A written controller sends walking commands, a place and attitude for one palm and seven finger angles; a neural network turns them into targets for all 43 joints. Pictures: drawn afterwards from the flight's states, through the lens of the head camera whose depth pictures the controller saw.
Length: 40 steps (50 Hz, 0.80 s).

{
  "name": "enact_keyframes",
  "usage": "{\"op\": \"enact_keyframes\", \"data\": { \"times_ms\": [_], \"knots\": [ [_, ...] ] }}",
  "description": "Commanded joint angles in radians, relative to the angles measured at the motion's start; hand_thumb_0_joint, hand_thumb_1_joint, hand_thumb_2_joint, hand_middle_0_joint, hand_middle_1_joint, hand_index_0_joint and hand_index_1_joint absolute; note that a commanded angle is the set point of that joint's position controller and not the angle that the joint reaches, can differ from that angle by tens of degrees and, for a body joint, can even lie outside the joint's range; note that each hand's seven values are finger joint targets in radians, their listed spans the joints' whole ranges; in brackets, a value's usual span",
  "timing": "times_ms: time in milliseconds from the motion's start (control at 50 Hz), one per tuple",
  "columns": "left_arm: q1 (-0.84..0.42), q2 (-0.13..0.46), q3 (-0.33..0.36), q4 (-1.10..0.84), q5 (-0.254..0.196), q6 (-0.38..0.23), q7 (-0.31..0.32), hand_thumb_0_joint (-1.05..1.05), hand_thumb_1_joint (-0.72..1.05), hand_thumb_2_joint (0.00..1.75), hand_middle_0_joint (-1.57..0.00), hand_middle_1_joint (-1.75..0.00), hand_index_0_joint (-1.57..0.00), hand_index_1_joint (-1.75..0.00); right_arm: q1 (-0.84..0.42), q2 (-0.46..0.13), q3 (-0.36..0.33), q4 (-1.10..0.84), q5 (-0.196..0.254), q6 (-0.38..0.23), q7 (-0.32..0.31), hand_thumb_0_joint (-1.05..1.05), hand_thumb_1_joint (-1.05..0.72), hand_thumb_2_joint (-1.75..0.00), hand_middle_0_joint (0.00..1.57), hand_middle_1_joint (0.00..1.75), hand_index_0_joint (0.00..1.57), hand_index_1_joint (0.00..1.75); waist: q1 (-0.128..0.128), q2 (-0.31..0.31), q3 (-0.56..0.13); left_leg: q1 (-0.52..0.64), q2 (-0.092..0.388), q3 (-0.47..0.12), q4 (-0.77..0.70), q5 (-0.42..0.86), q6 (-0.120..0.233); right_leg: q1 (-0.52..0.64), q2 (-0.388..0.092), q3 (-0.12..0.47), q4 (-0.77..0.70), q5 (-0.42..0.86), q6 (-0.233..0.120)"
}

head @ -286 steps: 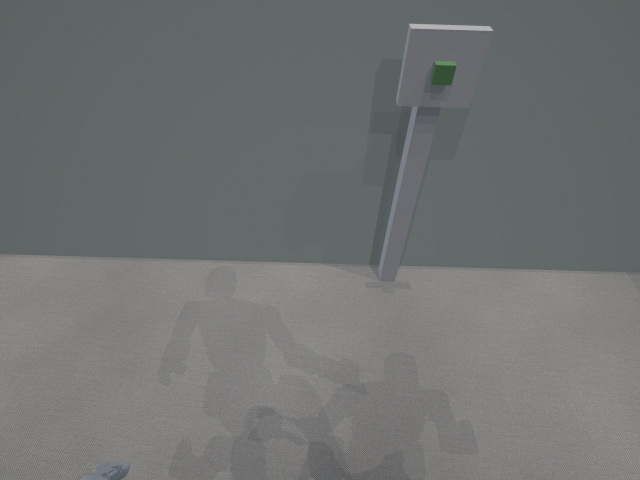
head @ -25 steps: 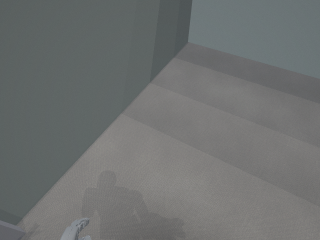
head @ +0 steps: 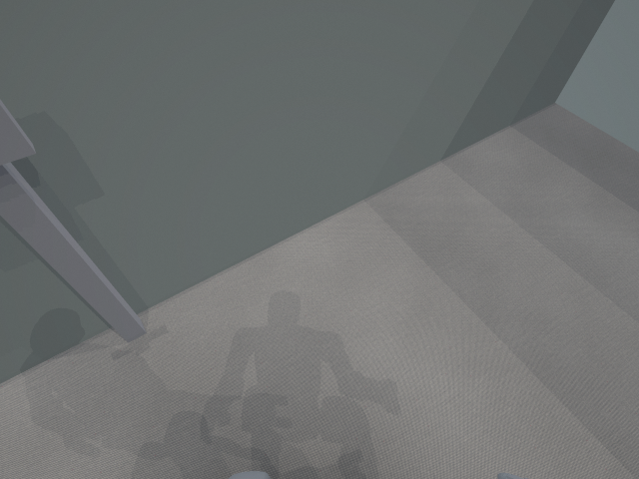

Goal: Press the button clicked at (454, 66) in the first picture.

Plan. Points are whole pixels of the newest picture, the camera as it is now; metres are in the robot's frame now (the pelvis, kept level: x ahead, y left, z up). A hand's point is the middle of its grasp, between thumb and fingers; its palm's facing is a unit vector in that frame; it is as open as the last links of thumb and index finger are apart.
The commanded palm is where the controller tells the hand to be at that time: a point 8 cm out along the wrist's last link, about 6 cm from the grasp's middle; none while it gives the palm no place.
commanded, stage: turn to face it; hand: left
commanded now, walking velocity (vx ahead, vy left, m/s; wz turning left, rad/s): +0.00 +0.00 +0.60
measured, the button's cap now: out of the picture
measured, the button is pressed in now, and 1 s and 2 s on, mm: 0 0 0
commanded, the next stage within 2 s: take the last steps up to it in 0.98 s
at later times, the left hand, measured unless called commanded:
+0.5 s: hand out of the picture +0.10 +0.24 -0.13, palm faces +0.26 -0.93 -0.25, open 7.4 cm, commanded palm none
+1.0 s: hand out of the picture -0.10 +0.19 -0.17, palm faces +0.56 -0.79 -0.24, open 7.4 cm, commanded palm none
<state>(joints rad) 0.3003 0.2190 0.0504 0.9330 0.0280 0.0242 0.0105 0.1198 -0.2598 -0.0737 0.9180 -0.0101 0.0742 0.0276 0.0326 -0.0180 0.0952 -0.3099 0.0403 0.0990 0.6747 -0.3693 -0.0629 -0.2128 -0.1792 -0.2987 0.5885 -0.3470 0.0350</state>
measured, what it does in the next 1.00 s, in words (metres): steps on the spot, turning left: left foot, then right foot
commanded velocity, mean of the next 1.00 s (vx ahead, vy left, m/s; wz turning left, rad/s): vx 0.00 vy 0.00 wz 0.50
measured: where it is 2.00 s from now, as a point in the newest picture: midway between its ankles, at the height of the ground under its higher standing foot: outside the picture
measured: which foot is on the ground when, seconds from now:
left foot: up 0.00-0.00, down 0.02-0.58, up 0.60-1.00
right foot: down 0.00-0.02, up 0.04-0.56, down 0.58-1.00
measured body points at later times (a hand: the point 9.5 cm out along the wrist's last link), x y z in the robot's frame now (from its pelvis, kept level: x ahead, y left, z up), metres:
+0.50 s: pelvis +0.00 +0.01 +0.01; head +0.03 +0.02 +0.46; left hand +0.09 +0.29 -0.11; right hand +0.10 -0.23 -0.13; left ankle -0.01 +0.11 -0.73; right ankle +0.04 -0.14 -0.69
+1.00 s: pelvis -0.02 +0.01 +0.00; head +0.01 +0.03 +0.45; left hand -0.13 +0.23 -0.15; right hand +0.20 -0.18 -0.13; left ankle -0.09 +0.10 -0.72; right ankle +0.04 -0.13 -0.73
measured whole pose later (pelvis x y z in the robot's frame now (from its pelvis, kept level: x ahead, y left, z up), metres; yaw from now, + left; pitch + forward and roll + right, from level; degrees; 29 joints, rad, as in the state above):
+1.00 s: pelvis -0.02 +0.01 +0.00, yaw +33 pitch -1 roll +0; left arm 0.28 0.22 0.05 0.94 0.03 0.02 0.01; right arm 0.16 -0.26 -0.08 0.94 -0.01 0.07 0.02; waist 0.02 -0.01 0.09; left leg -0.31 0.03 0.06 0.69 -0.37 -0.06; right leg -0.21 -0.16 -0.21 0.57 -0.32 0.05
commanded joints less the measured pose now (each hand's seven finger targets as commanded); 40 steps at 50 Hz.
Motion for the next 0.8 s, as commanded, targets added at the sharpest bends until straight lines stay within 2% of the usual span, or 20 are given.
{"op": "enact_keyframes", "data": {
  "times_ms": [0,20,40,60,100,160,280,360,440,480,500,520,540,560,580,600,620,660,700,780],
  "knots": [
    [-0.044,0.116,0.038,-0.123,-0.022,-0.01,0.002,0.0,0.9,0.9,-0.2,-0.3,-0.2,-0.3,0.187,-0.272,-0.065,-0.048,-0.007,-0.063,-0.012,0.0,-0.9,-0.9,0.2,0.3,0.2,0.3,-0.12,0.334,-0.24,0.439,0.357,-0.472,-0.301,0.763,0.193,-0.378,0.02,0.09,0.422,-0.264,0.067],
    [-0.106,0.125,0.03,-0.142,-0.011,0.003,0.01,0.0,0.9,0.9,-0.2,-0.3,-0.2,-0.3,0.24,-0.293,-0.066,-0.02,0.002,-0.053,-0.018,0.0,-0.9,-0.9,0.2,0.3,0.2,0.3,-0.138,0.261,-0.255,0.406,0.411,-0.455,-0.276,0.905,0.275,-0.405,0.033,0.208,0.535,-0.334,0.059],
    [-0.115,0.126,0.033,-0.135,-0.007,0.01,0.011,0.0,0.9,0.9,-0.2,-0.3,-0.2,-0.3,0.205,-0.253,-0.057,-0.018,-0.001,-0.055,-0.026,0.0,-0.9,-0.9,0.2,0.3,0.2,0.3,-0.117,0.21,-0.217,0.355,0.367,-0.386,-0.283,0.821,0.273,-0.41,0.015,0.243,0.578,-0.268,0.052],
    [-0.12,0.122,0.038,-0.119,-0.01,0.009,0.01,0.0,0.9,0.9,-0.2,-0.3,-0.2,-0.3,0.149,-0.222,-0.05,-0.036,-0.004,-0.059,-0.036,0.0,-0.9,-0.9,0.2,0.3,0.2,0.3,-0.101,0.234,-0.203,0.322,0.306,-0.367,-0.283,0.753,0.25,-0.418,0.017,0.264,0.601,-0.196,0.057],
    [-0.113,0.136,0.045,-0.093,-0.01,0.007,0.002,0.0,0.9,0.9,-0.2,-0.3,-0.2,-0.3,0.053,-0.175,-0.03,-0.066,-0.007,-0.062,-0.039,0.0,-0.9,-0.9,0.2,0.3,0.2,0.3,-0.063,0.191,-0.123,0.21,0.223,-0.301,-0.306,0.677,0.212,-0.38,0.031,0.285,0.61,-0.083,0.063],
    [-0.087,0.137,0.046,-0.078,-0.01,0.009,-0.002,0.0,0.9,0.9,-0.2,-0.3,-0.2,-0.3,0.044,-0.167,-0.025,-0.074,-0.004,-0.069,-0.039,0.0,-0.9,-0.9,0.2,0.3,0.2,0.3,-0.043,0.151,-0.123,0.189,0.176,-0.281,-0.324,0.647,0.196,-0.34,0.053,0.283,0.576,-0.021,0.072],
    [-0.162,0.128,0.044,-0.116,-0.011,0.011,0.007,0.0,0.9,0.9,-0.2,-0.3,-0.2,-0.3,0.098,-0.171,-0.036,-0.065,-0.009,-0.064,-0.036,0.0,-0.9,-0.9,0.2,0.3,0.2,0.3,-0.064,0.133,-0.11,0.185,0.177,-0.403,-0.348,0.503,0.228,-0.337,0.078,0.307,0.462,-0.027,0.083],
    [-0.233,0.119,0.038,-0.154,-0.015,0.004,0.011,0.0,0.9,0.9,-0.2,-0.3,-0.2,-0.3,0.14,-0.173,-0.043,-0.057,-0.014,-0.061,-0.037,0.0,-0.9,-0.9,0.2,0.3,0.2,0.3,-0.087,0.162,-0.13,0.223,0.176,-0.488,-0.31,0.574,0.25,-0.323,0.108,0.318,0.346,-0.086,0.077],
    [-0.224,0.101,0.029,-0.167,-0.026,-0.005,0.016,0.0,0.9,0.9,-0.2,-0.3,-0.2,-0.3,0.136,-0.177,-0.05,-0.059,-0.016,-0.055,-0.038,0.0,-0.9,-0.9,0.2,0.3,0.2,0.3,-0.078,0.176,-0.169,0.185,0.152,-0.53,-0.261,0.669,0.243,-0.191,0.155,0.31,0.177,-0.096,0.058],
    [-0.174,0.107,0.03,-0.16,-0.03,-0.01,0.018,0.0,0.9,0.9,-0.2,-0.3,-0.2,-0.3,0.113,-0.172,-0.052,-0.066,-0.014,-0.052,-0.036,0.0,-0.9,-0.9,0.2,0.3,0.2,0.3,-0.052,0.18,-0.185,0.131,0.126,-0.539,-0.23,0.669,0.22,-0.081,0.175,0.303,0.038,-0.023,0.048],
    [-0.144,0.113,0.033,-0.153,-0.032,-0.015,0.02,0.0,0.9,0.9,-0.2,-0.3,-0.2,-0.3,0.103,-0.165,-0.052,-0.068,-0.01,-0.05,-0.034,0.0,-0.9,-0.9,0.2,0.3,0.2,0.3,-0.034,0.162,-0.186,0.068,0.099,-0.536,-0.209,0.603,0.193,0.013,0.173,0.297,-0.069,0.062,0.044],
    [-0.102,0.136,0.038,-0.142,-0.03,-0.023,0.023,0.0,0.9,0.9,-0.2,-0.3,-0.2,-0.3,0.095,-0.148,-0.05,-0.071,-0.002,-0.05,-0.031,0.0,-0.9,-0.9,0.2,0.3,0.2,0.3,-0.009,0.113,-0.196,-0.021,0.061,-0.505,-0.166,0.46,0.149,0.141,0.134,0.318,-0.21,0.165,0.038],
    [-0.078,0.205,0.052,-0.14,-0.018,-0.033,0.03,0.0,0.9,0.9,-0.2,-0.3,-0.2,-0.3,0.126,-0.086,-0.041,-0.078,0.007,-0.053,-0.024,0.0,-0.9,-0.9,0.2,0.3,0.2,0.3,-0.004,-0.089,-0.227,-0.207,-0.025,-0.392,-0.026,0.174,0.079,0.327,-0.063,0.484,-0.302,0.173,-0.018],
    [-0.076,0.278,0.061,-0.147,-0.007,-0.032,0.034,0.0,0.9,0.9,-0.2,-0.3,-0.2,-0.3,0.132,-0.056,-0.037,-0.101,0.004,-0.049,-0.026,0.0,-0.9,-0.9,0.2,0.3,0.2,0.3,0.001,-0.287,-0.201,-0.341,-0.147,-0.195,0.217,-0.217,0.009,0.309,-0.316,0.705,-0.316,0.293,-0.135],
    [-0.083,0.259,0.053,-0.156,-0.013,-0.023,0.036,0.0,0.9,0.9,-0.2,-0.3,-0.2,-0.3,0.11,-0.107,-0.051,-0.097,-0.009,-0.04,-0.027,0.0,-0.9,-0.9,0.2,0.3,0.2,0.3,-0.002,-0.177,-0.167,-0.288,-0.088,-0.215,0.397,-0.227,0.02,0.139,-0.338,0.648,-0.313,0.278,-0.195],
    [-0.157,0.206,0.045,-0.168,-0.013,-0.026,0.036,0.0,0.9,0.9,-0.2,-0.3,-0.2,-0.3,0.124,-0.103,-0.053,-0.078,-0.013,-0.027,-0.02,0.0,-0.9,-0.9,0.2,0.3,0.2,0.3,-0.041,-0.157,-0.115,-0.279,-0.061,-0.225,0.48,-0.151,0.02,0.055,-0.259,0.555,-0.336,0.179,-0.179],
    [-0.201,0.186,0.04,-0.173,-0.015,-0.024,0.033,0.0,0.9,0.9,-0.2,-0.3,-0.2,-0.3,0.131,-0.093,-0.052,-0.054,-0.015,-0.016,-0.014,0.0,-0.9,-0.9,0.2,0.3,0.2,0.3,-0.058,-0.166,-0.068,-0.269,-0.046,-0.196,0.533,-0.101,0.013,-0.007,-0.205,0.515,-0.346,0.118,-0.156],
    [-0.236,0.143,0.024,-0.174,-0.015,-0.028,0.027,0.0,0.9,0.9,-0.2,-0.3,-0.2,-0.3,0.169,-0.082,-0.048,-0.028,-0.015,-0.012,0.0,0.0,-0.9,-0.9,0.2,0.3,0.2,0.3,-0.089,-0.149,-0.035,-0.268,-0.023,-0.155,0.577,0.001,-0.002,-0.022,-0.131,0.365,-0.317,0.186,-0.125],
    [-0.179,0.141,0.023,-0.157,-0.013,-0.034,0.026,0.0,0.9,0.9,-0.2,-0.3,-0.2,-0.3,0.154,-0.068,-0.041,-0.028,-0.013,-0.011,0.002,0.0,-0.9,-0.9,0.2,0.3,0.2,0.3,-0.068,-0.166,-0.04,-0.273,-0.017,-0.13,0.552,0.025,-0.015,0.023,-0.118,0.31,-0.298,0.267,-0.122],
    [-0.083,0.166,0.031,-0.113,-0.005,-0.032,0.026,0.0,0.9,0.9,-0.2,-0.3,-0.2,-0.3,0.073,-0.056,-0.031,-0.041,-0.011,-0.009,0.001,0.0,-0.9,-0.9,0.2,0.3,0.2,0.3,-0.023,-0.173,-0.033,-0.25,-0.004,-0.092,0.403,-0.022,-0.025,0.077,-0.145,0.287,-0.281,0.346,-0.143]
  ]
}}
